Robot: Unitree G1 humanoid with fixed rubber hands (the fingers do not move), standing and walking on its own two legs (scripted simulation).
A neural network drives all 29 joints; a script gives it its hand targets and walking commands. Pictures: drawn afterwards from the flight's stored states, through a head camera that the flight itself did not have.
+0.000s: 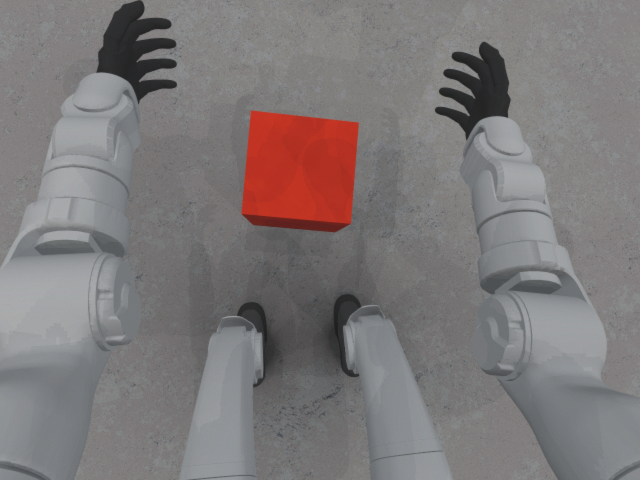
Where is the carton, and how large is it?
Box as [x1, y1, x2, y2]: [241, 111, 358, 231]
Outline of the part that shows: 251,111 241,213 253,224 336,231 349,224 351,215 358,122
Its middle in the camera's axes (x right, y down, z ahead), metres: -0.05 -0.14 +0.86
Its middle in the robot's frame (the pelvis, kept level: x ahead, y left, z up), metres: +0.51 -0.02 -0.52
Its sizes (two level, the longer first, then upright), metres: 0.210 0.200 0.250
